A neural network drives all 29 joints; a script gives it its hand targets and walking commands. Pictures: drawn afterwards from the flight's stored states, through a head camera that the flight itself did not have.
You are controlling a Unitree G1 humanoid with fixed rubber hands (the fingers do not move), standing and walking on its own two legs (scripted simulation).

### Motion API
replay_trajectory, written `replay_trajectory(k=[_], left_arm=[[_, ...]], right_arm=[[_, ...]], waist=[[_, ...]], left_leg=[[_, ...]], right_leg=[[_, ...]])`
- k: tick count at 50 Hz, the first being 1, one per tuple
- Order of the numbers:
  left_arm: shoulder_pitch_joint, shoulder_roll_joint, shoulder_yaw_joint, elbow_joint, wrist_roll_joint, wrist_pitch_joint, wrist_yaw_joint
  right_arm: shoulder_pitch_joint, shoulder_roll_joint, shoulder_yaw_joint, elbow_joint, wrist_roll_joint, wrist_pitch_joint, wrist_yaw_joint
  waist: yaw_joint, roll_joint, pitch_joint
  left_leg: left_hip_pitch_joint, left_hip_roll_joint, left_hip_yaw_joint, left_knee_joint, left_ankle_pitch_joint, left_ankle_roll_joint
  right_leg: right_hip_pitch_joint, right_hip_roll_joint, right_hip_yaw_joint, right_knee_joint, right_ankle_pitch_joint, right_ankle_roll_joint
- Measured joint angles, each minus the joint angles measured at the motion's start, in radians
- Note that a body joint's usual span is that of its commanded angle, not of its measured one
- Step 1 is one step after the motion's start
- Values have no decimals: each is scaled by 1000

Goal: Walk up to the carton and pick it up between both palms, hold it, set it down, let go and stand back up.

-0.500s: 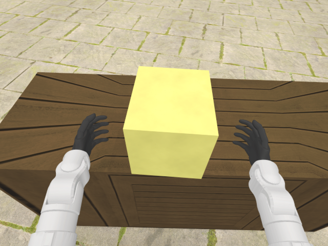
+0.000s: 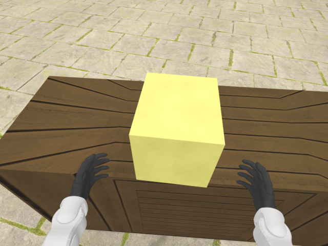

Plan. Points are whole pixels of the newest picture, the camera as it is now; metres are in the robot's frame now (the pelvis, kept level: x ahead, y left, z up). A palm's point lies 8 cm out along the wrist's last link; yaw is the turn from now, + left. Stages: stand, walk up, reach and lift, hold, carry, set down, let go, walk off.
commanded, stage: set down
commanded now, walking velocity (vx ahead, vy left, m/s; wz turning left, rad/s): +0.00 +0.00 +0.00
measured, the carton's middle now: (176, 129) +0.44 -0.01 +0.01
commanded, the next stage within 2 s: let go in 1.18 s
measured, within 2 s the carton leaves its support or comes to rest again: neither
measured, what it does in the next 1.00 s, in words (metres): stands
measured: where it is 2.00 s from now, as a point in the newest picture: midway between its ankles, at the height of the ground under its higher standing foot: outside the picture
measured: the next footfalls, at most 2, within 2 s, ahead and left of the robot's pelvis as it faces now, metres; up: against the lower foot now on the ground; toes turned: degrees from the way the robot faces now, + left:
none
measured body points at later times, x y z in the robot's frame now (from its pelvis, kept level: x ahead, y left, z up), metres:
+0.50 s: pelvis +0.01 +0.00 +0.00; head +0.00 +0.01 +0.45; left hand +0.20 +0.22 -0.03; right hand +0.20 -0.20 -0.02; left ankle -0.02 +0.11 -0.75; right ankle +0.00 -0.12 -0.75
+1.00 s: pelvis +0.01 +0.00 +0.00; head +0.01 +0.00 +0.45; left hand +0.17 +0.22 -0.07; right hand +0.18 -0.22 -0.08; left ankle -0.02 +0.11 -0.75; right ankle +0.00 -0.12 -0.75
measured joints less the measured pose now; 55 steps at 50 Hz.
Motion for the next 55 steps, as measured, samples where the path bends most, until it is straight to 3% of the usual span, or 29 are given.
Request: replay_trajectory(k=[8,18,25,32,40,55], left_arm=[[120,0,-37,20,14,-107,2],[118,14,-55,70,16,-112,24],[107,7,-28,137,45,-59,-2],[144,7,-22,108,67,-29,7],[129,5,-12,160,81,8,1],[106,-16,21,303,154,55,-2]], right_arm=[[86,8,4,51,-20,-98,19],[74,9,-7,120,-57,-112,38],[58,13,23,196,-70,-103,33],[79,6,17,224,-82,-126,49],[64,-17,10,285,-104,-122,61],[11,-43,13,512,-156,-164,90]], waist=[[-3,16,16],[3,11,16],[2,9,15],[4,16,24],[4,17,25],[10,7,38]], left_leg=[[5,1,-12,19,-16,1],[9,1,-6,12,-13,-1],[31,3,-5,-1,-13,-3],[33,5,-7,6,-20,-3],[30,5,-3,2,-17,-4],[18,11,-4,8,-18,-12]], right_leg=[[23,1,-8,-10,-4,2],[14,3,1,4,-10,0],[36,5,4,-9,-9,-2],[42,7,3,-12,-11,-2],[33,7,6,-7,-13,-3],[16,12,1,13,-22,-11]])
